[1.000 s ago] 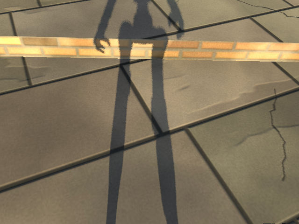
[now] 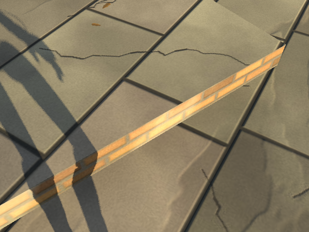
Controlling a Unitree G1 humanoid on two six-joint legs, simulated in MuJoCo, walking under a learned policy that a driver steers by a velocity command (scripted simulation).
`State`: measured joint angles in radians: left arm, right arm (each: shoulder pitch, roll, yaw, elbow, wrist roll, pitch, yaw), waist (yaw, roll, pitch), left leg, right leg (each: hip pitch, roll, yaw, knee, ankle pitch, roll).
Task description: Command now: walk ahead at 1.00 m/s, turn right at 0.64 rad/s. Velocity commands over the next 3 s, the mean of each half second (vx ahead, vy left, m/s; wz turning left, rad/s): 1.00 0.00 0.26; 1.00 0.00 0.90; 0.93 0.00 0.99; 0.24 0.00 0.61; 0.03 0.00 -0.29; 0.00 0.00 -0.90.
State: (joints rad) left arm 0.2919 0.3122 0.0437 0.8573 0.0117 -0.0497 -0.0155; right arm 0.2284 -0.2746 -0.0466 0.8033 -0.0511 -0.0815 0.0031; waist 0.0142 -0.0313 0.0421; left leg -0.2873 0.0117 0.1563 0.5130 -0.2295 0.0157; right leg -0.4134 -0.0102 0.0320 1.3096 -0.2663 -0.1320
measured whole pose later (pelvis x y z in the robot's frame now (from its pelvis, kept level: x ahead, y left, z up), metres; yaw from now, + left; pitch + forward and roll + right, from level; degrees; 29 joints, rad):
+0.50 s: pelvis +0.47 -0.04 +0.01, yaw +11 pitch +1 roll -1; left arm 0.36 0.28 0.05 0.91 0.03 -0.11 -0.01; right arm 0.21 -0.32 -0.07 0.81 -0.01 -0.03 0.04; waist 0.02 0.05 0.02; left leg -0.64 0.10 0.02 1.24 -0.18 0.08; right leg -0.12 -0.01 -0.19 0.38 -0.28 -0.02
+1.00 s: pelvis +0.90 +0.08 +0.01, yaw +38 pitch +5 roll -2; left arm -0.15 0.07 -0.11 0.36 0.07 -0.05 0.01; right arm 0.54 -0.24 -0.03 0.94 -0.01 -0.05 -0.01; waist -0.07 0.04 0.01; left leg -0.02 -0.13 -0.19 0.27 -0.28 0.16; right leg -1.25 -0.09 -0.02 1.69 -0.49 -0.03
